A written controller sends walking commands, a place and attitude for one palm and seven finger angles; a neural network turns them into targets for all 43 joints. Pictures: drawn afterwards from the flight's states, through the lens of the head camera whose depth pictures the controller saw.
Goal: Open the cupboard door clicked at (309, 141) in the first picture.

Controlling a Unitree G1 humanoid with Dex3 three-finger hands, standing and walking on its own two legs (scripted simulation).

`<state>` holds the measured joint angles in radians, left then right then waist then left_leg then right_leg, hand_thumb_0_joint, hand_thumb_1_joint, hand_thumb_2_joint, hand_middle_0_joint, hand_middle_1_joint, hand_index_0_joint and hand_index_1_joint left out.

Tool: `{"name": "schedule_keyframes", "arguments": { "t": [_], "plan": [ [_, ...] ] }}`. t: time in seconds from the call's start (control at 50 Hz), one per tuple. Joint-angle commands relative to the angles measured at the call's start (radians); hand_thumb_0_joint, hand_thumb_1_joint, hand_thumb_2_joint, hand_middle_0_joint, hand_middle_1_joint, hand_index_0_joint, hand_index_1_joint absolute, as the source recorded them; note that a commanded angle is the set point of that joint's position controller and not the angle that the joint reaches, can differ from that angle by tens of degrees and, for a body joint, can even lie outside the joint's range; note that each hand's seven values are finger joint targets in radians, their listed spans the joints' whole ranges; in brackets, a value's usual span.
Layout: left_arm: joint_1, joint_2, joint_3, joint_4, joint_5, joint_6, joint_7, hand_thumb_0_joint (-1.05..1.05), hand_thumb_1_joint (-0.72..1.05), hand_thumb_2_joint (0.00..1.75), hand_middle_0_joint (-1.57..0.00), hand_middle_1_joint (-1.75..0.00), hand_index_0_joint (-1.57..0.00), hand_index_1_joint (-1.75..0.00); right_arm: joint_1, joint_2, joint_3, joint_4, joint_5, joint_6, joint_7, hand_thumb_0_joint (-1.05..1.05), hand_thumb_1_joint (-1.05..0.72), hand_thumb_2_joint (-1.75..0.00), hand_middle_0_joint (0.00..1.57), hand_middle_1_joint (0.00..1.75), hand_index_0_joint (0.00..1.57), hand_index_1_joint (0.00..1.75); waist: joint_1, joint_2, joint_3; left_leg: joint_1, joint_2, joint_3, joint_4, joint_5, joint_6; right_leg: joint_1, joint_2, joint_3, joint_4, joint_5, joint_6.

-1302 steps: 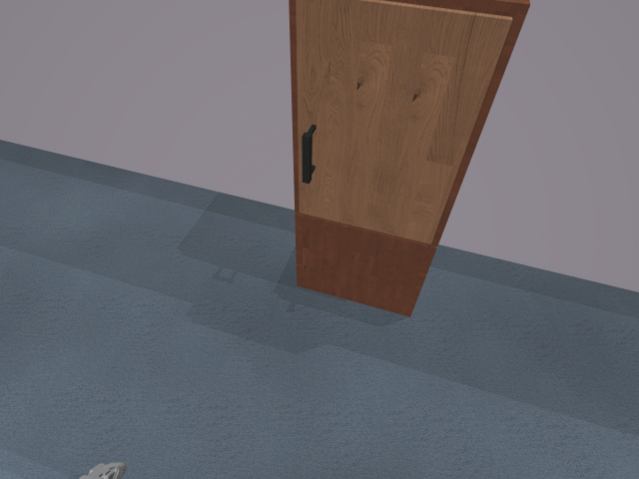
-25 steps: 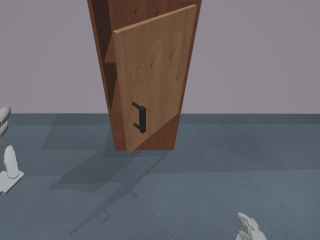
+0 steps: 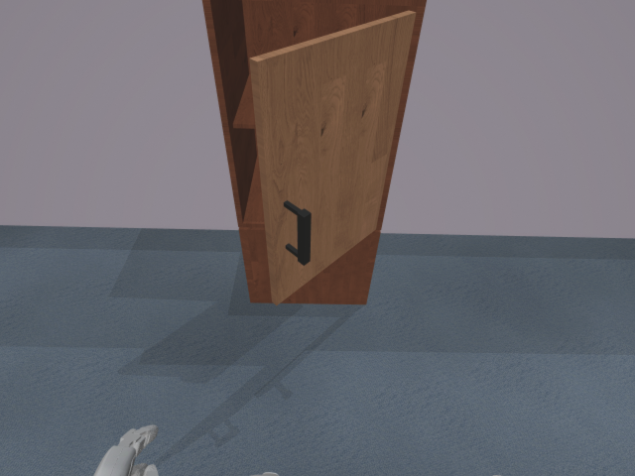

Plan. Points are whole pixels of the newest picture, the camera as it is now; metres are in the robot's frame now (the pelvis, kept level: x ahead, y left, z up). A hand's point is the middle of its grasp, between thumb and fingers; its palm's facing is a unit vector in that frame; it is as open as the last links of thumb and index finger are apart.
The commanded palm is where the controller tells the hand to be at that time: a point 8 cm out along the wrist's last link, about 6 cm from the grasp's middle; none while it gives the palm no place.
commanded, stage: let the arm hang, fingers relaxed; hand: left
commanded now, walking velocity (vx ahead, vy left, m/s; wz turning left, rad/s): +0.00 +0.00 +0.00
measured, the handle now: (296, 233) +0.60 +0.06 -0.08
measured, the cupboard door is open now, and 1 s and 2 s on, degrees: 46 46 46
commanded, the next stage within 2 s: look to check the result in 0.88 s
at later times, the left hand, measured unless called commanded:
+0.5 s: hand out of the picture -0.07 +0.17 -0.15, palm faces +0.02 -0.97 -0.25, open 7.4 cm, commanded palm none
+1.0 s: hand out of the picture +0.02 +0.13 -0.16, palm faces +0.01 -0.99 -0.16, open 7.3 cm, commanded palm none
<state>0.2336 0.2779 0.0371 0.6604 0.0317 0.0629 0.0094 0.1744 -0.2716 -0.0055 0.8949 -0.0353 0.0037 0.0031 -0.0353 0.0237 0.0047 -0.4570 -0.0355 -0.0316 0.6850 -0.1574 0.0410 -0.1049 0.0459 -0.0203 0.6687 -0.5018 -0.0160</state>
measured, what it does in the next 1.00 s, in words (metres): stands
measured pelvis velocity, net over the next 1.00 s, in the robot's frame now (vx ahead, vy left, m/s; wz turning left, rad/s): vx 0.04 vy -0.03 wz -0.03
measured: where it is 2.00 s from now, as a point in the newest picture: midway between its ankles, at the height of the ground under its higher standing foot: outside the picture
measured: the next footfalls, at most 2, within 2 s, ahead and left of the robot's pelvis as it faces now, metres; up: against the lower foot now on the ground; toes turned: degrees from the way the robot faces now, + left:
none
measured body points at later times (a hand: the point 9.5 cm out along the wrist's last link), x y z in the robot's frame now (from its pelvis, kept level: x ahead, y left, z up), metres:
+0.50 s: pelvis +0.02 -0.02 +0.02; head +0.02 -0.03 +0.47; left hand -0.06 +0.22 -0.13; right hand +0.03 -0.25 -0.14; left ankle +0.12 +0.09 -0.71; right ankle -0.08 -0.11 -0.71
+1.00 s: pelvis +0.04 -0.03 +0.02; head +0.05 -0.02 +0.47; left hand +0.02 +0.19 -0.15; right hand +0.02 -0.24 -0.14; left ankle +0.12 +0.09 -0.71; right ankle -0.08 -0.11 -0.71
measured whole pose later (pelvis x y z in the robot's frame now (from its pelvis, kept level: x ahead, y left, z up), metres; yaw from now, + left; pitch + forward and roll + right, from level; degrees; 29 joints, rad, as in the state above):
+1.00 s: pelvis +0.04 -0.03 +0.02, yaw -2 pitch -3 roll +0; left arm 0.33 0.13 0.01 1.12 0.01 0.01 0.04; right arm 0.26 -0.13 -0.01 1.15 -0.02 0.02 -0.05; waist -0.01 -0.03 0.08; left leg -0.31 -0.02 -0.01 0.51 -0.14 0.01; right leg 0.06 0.05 0.02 0.41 -0.41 -0.05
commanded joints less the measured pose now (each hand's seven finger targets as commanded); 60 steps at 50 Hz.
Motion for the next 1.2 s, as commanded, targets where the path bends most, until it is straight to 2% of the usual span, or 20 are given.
{"name": "schedule_keyframes", "arguments": {
  "t": [0.0, 0.02, 0.04, 0.08, 0.12, 0.14, 0.16, 0.2, 0.24, 0.32, 0.42, 0.44, 0.54, 0.62, 0.74, 0.88, 0.94, 0.98, 1.08, 1.18],
  "plan": [
    [0.110, 0.141, 0.030, 0.131, -0.016, -0.038, 0.012, 0.00, 0.90, 0.90, -0.20, -0.30, -0.20, -0.30, -0.025, -0.181, -0.032, -0.033, -0.007, -0.001, -0.017, 0.00, -0.90, -0.90, 0.20, 0.30, 0.20, 0.30, 0.067, 0.226, 0.069, 0.041, 0.184, -0.366, -0.469, -0.307, 0.061, -0.072, -0.036, 0.047, -0.088, 0.024, -0.033],
    [0.135, 0.140, 0.032, 0.184, -0.014, -0.041, 0.008, 0.00, 0.90, 0.90, -0.20, -0.30, -0.20, -0.30, -0.023, -0.179, -0.038, -0.017, -0.004, -0.001, -0.021, 0.00, -0.90, -0.90, 0.20, 0.30, 0.20, 0.30, 0.075, 0.223, 0.049, 0.045, 0.177, -0.338, -0.492, -0.345, 0.055, -0.047, -0.042, 0.050, -0.105, 0.036, -0.042],
    [0.152, 0.148, 0.033, 0.226, -0.013, -0.042, 0.005, 0.00, 0.90, 0.90, -0.20, -0.30, -0.20, -0.30, -0.020, -0.181, -0.041, -0.003, 0.000, 0.000, -0.024, 0.00, -0.90, -0.90, 0.20, 0.30, 0.20, 0.30, 0.083, 0.152, 0.043, 0.058, 0.164, -0.308, -0.493, -0.330, 0.045, -0.024, -0.044, 0.050, -0.148, 0.045, -0.049],
    [0.205, 0.105, 0.025, 0.304, -0.012, -0.050, 0.004, 0.00, 0.90, 0.90, -0.20, -0.30, -0.20, -0.30, -0.002, -0.140, -0.043, 0.034, 0.006, 0.001, -0.028, 0.00, -0.90, -0.90, 0.20, 0.30, 0.20, 0.30, 0.074, 0.142, -0.032, 0.147, 0.120, -0.203, -0.438, -0.256, 0.015, -0.003, -0.070, 0.074, -0.244, 0.082, -0.060],
    [0.206, 0.084, 0.015, 0.357, -0.014, -0.065, 0.008, 0.00, 0.90, 0.90, -0.20, -0.30, -0.20, -0.30, 0.028, -0.100, -0.040, 0.073, 0.014, -0.002, -0.035, 0.00, -0.90, -0.90, 0.20, 0.30, 0.20, 0.30, 0.045, 0.087, -0.045, 0.253, 0.088, -0.130, -0.332, -0.093, -0.001, -0.052, -0.115, 0.134, -0.338, 0.139, -0.075],
    [0.192, 0.079, 0.014, 0.369, -0.016, -0.071, 0.008, 0.00, 0.90, 0.90, -0.20, -0.30, -0.20, -0.30, 0.048, -0.092, -0.042, 0.089, 0.019, -0.002, -0.038, 0.00, -0.90, -0.90, 0.20, 0.30, 0.20, 0.30, 0.031, 0.021, -0.029, 0.301, 0.083, -0.104, -0.286, -0.025, -0.006, -0.088, -0.129, 0.142, -0.379, 0.166, -0.078],
    [0.172, 0.066, 0.005, 0.387, -0.018, -0.076, 0.012, 0.00, 0.90, 0.90, -0.20, -0.30, -0.20, -0.30, 0.066, -0.086, -0.042, 0.113, 0.020, -0.004, -0.040, 0.00, -0.90, -0.90, 0.20, 0.30, 0.20, 0.30, 0.015, 0.010, -0.012, 0.335, 0.086, -0.096, -0.250, 0.044, -0.005, -0.121, -0.145, 0.149, -0.393, 0.232, -0.075],
    [0.165, 0.046, -0.003, 0.417, -0.022, -0.077, 0.021, 0.00, 0.90, 0.90, -0.20, -0.30, -0.20, -0.30, 0.096, -0.076, -0.039, 0.148, 0.025, -0.003, -0.046, 0.00, -0.90, -0.90, 0.20, 0.30, 0.20, 0.30, 0.004, 0.016, 0.007, 0.360, 0.105, -0.097, -0.227, 0.113, 0.004, -0.131, -0.142, 0.126, -0.383, 0.332, -0.059],
    [0.193, 0.033, -0.009, 0.447, -0.023, -0.073, 0.025, 0.00, 0.90, 0.90, -0.20, -0.30, -0.20, -0.30, 0.106, -0.079, -0.040, 0.165, 0.028, 0.002, -0.051, 0.00, -0.90, -0.90, 0.20, 0.30, 0.20, 0.30, 0.006, 0.021, 0.034, 0.363, 0.114, -0.101, -0.231, 0.099, 0.011, -0.138, -0.129, 0.113, -0.387, 0.307, -0.055],
    [0.227, 0.009, -0.019, 0.488, -0.023, -0.063, 0.030, 0.00, 0.90, 0.90, -0.20, -0.30, -0.20, -0.30, 0.114, -0.063, -0.036, 0.191, 0.025, 0.011, -0.055, 0.00, -0.90, -0.90, 0.20, 0.30, 0.20, 0.30, 0.010, -0.010, 0.107, 0.318, 0.121, -0.108, -0.259, 0.028, 0.013, -0.151, -0.122, 0.104, -0.386, 0.232, -0.055],
    [0.234, 0.005, -0.021, 0.496, -0.023, -0.062, 0.034, 0.00, 0.90, 0.90, -0.20, -0.30, -0.20, -0.30, 0.099, -0.052, -0.037, 0.204, 0.022, 0.016, -0.050, 0.00, -0.90, -0.90, 0.20, 0.30, 0.20, 0.30, 0.019, -0.062, 0.139, 0.299, 0.114, -0.105, -0.274, -0.015, 0.011, -0.164, -0.123, 0.109, -0.398, 0.157, -0.055],
    [0.232, 0.003, -0.019, 0.492, -0.023, -0.064, 0.034, 0.00, 0.90, 0.90, -0.20, -0.30, -0.20, -0.30, 0.095, -0.051, -0.036, 0.203, 0.022, 0.015, -0.049, 0.00, -0.90, -0.90, 0.20, 0.30, 0.20, 0.30, 0.020, -0.055, 0.136, 0.306, 0.112, -0.096, -0.269, -0.004, 0.011, -0.165, -0.124, 0.108, -0.399, 0.158, -0.055],
    [0.221, -0.013, -0.017, 0.473, -0.023, -0.066, 0.044, 0.00, 0.90, 0.90, -0.20, -0.30, -0.20, -0.30, 0.094, -0.006, -0.026, 0.216, 0.021, 0.011, -0.046, 0.00, -0.90, -0.90, 0.20, 0.30, 0.20, 0.30, 0.027, -0.102, 0.130, 0.291, 0.109, -0.068, -0.235, 0.099, 0.010, -0.124, -0.134, 0.094, -0.380, 0.341, -0.020],
    [0.208, -0.025, -0.015, 0.459, -0.025, -0.063, 0.050, 0.00, 0.90, 0.90, -0.20, -0.30, -0.20, -0.30, 0.101, 0.024, -0.017, 0.224, 0.017, 0.010, -0.048, 0.00, -0.90, -0.90, 0.20, 0.30, 0.20, 0.30, 0.029, -0.051, 0.130, 0.270, 0.105, -0.058, -0.223, 0.143, 0.008, -0.090, -0.137, 0.091, -0.356, 0.438, -0.004],
    [0.197, -0.032, -0.007, 0.443, -0.026, -0.062, 0.051, 0.00, 0.90, 0.90, -0.20, -0.30, -0.20, -0.30, 0.106, 0.034, -0.014, 0.220, 0.018, 0.004, -0.053, 0.00, -0.90, -0.90, 0.20, 0.30, 0.20, 0.30, 0.037, -0.030, 0.121, 0.263, 0.106, -0.053, -0.208, 0.187, 0.009, -0.055, -0.133, 0.088, -0.349, 0.493, 0.002],
    [0.202, -0.043, -0.007, 0.446, -0.028, -0.061, 0.048, 0.00, 0.90, 0.90, -0.20, -0.30, -0.20, -0.30, 0.124, 0.037, -0.018, 0.223, 0.018, 0.003, -0.057, 0.00, -0.90, -0.90, 0.20, 0.30, 0.20, 0.30, 0.029, -0.001, 0.110, 0.285, 0.110, -0.064, -0.220, 0.173, 0.011, -0.057, -0.126, 0.091, -0.350, 0.429, -0.013],
    [0.212, -0.049, -0.006, 0.448, -0.028, -0.063, 0.047, 0.00, 0.90, 0.90, -0.20, -0.30, -0.20, -0.30, 0.128, 0.029, -0.020, 0.220, 0.020, 0.001, -0.059, 0.00, -0.90, -0.90, 0.20, 0.30, 0.20, 0.30, 0.030, -0.025, 0.086, 0.308, 0.114, -0.070, -0.224, 0.179, 0.016, -0.049, -0.118, 0.092, -0.353, 0.411, -0.017],
    [0.215, -0.049, -0.007, 0.453, -0.028, -0.063, 0.046, 0.00, 0.90, 0.90, -0.20, -0.30, -0.20, -0.30, 0.135, 0.027, -0.021, 0.223, 0.019, -0.001, -0.059, 0.00, -0.90, -0.90, 0.20, 0.30, 0.20, 0.30, 0.027, -0.007, 0.075, 0.316, 0.118, -0.077, -0.231, 0.187, 0.019, -0.045, -0.118, 0.089, -0.347, 0.396, -0.022],
    [0.232, -0.052, -0.011, 0.465, -0.027, -0.064, 0.046, 0.00, 0.90, 0.90, -0.20, -0.30, -0.20, -0.30, 0.133, 0.024, -0.023, 0.228, 0.021, 0.000, -0.059, 0.00, -0.90, -0.90, 0.20, 0.30, 0.20, 0.30, 0.027, -0.031, 0.090, 0.321, 0.119, -0.082, -0.246, 0.167, 0.022, -0.058, -0.117, 0.089, -0.356, 0.358, -0.025],
    [0.248, -0.054, -0.015, 0.475, -0.027, -0.062, 0.043, 0.00, 0.90, 0.90, -0.20, -0.30, -0.20, -0.30, 0.122, 0.021, -0.023, 0.232, 0.019, 0.004, -0.056, 0.00, -0.90, -0.90, 0.20, 0.30, 0.20, 0.30, 0.029, -0.007, 0.104, 0.321, 0.120, -0.095, -0.277, 0.103, 0.020, -0.080, -0.113, 0.089, -0.364, 0.262, -0.032]
  ]
}}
